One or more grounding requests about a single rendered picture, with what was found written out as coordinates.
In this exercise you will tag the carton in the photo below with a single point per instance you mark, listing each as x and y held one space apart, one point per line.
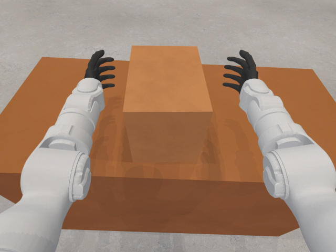
167 109

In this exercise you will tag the robot right hand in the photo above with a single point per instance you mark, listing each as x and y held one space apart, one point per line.
248 72

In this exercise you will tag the left robot upper arm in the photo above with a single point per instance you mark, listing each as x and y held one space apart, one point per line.
52 181

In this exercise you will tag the right robot upper arm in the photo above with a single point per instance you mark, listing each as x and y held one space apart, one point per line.
304 178

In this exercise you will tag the left robot forearm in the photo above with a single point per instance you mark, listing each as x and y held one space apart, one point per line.
76 122

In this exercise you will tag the right robot forearm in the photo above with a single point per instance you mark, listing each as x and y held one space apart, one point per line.
270 120

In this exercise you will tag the robot left hand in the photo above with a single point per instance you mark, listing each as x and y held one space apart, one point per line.
94 71

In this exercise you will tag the pedestal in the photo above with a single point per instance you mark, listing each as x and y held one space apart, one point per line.
222 193

